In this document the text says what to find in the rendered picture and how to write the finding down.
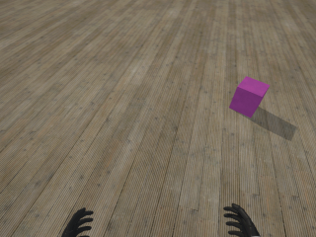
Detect carton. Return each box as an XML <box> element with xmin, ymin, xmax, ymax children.
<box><xmin>229</xmin><ymin>76</ymin><xmax>270</xmax><ymax>118</ymax></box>

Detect left robot hand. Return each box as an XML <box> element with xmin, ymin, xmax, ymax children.
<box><xmin>61</xmin><ymin>207</ymin><xmax>94</xmax><ymax>237</ymax></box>

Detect right robot hand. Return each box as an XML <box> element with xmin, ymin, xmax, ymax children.
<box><xmin>223</xmin><ymin>202</ymin><xmax>261</xmax><ymax>237</ymax></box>

